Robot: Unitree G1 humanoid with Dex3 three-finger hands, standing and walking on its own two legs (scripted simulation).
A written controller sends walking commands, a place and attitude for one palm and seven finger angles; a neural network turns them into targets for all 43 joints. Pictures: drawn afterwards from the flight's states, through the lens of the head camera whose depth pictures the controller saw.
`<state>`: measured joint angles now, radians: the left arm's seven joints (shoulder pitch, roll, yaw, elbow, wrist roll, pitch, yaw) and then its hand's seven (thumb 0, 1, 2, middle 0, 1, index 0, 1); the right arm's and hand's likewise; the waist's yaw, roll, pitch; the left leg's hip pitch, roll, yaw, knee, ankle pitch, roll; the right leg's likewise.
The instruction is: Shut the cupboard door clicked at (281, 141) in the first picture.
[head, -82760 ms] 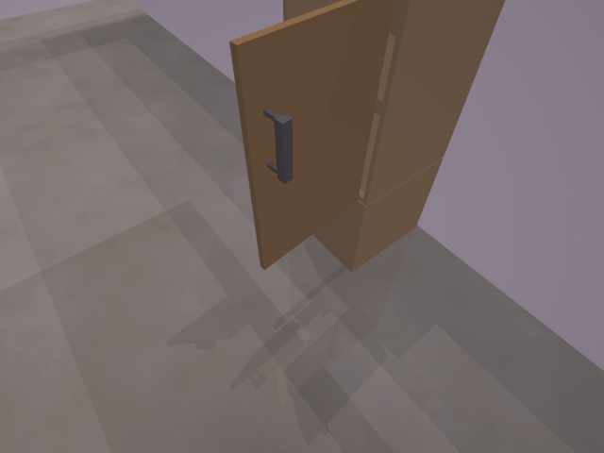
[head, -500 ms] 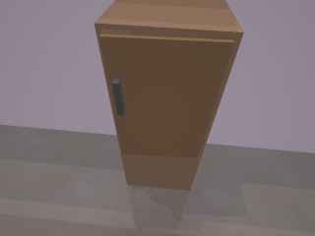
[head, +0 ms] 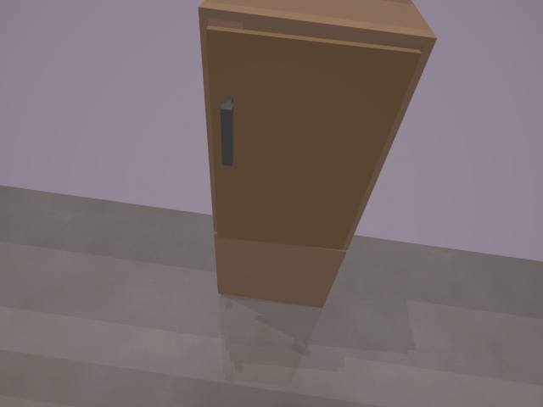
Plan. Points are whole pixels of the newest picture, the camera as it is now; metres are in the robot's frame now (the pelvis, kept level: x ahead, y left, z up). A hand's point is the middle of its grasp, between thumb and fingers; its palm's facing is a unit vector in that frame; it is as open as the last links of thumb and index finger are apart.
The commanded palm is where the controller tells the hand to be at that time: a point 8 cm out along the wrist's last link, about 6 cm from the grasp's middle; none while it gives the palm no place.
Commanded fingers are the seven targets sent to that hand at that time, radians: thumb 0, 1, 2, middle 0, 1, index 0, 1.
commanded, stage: come to a stop and stand still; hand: left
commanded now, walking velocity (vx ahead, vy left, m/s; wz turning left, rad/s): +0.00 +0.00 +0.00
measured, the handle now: (228, 131) +0.62 +0.13 +0.08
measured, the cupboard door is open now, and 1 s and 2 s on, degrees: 3 3 3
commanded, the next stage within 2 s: look again from close up in 0.44 s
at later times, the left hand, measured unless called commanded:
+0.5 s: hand out of the picture -0.03 +0.16 -0.16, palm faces +0.02 -0.99 -0.16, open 7.4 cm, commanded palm none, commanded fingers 0.00 0.90 0.90 -0.20 -0.30 -0.20 -0.30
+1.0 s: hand out of the picture +0.00 +0.14 -0.15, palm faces +0.02 -0.99 -0.15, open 7.4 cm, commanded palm none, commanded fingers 0.00 0.90 0.90 -0.20 -0.30 -0.20 -0.30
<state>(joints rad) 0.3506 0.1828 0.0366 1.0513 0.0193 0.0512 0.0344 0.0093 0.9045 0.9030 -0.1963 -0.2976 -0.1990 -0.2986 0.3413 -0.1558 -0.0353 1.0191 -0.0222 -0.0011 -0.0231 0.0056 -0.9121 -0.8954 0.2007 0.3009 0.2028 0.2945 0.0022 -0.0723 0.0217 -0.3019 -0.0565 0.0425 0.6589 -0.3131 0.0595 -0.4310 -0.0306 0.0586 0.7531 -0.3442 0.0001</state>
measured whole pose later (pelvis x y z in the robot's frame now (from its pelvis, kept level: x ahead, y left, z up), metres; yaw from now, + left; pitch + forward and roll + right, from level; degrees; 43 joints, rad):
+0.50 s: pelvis -0.02 +0.00 +0.02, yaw +0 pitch -1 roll +0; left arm 0.33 0.14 0.00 1.08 0.01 0.00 0.02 0.01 0.91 0.90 -0.19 -0.30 -0.20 -0.30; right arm 0.34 -0.14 -0.01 1.10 -0.02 0.00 -0.01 0.01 -0.91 -0.90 0.20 0.30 0.20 0.29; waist -0.01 -0.01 0.02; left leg -0.28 -0.04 0.03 0.45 -0.15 0.05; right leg -0.27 0.01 0.01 0.47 -0.20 -0.01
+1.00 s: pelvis +0.01 -0.02 +0.02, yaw +0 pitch +0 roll +0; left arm 0.31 0.13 -0.02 1.10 0.01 -0.02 0.03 0.00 0.91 0.90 -0.20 -0.30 -0.20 -0.30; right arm 0.28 -0.14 0.01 1.11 -0.01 -0.02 -0.02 0.01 -0.93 -0.90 0.20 0.30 0.20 0.29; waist 0.00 -0.02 0.03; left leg -0.22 -0.03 0.02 0.42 -0.19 0.03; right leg -0.21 0.02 0.01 0.44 -0.22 -0.02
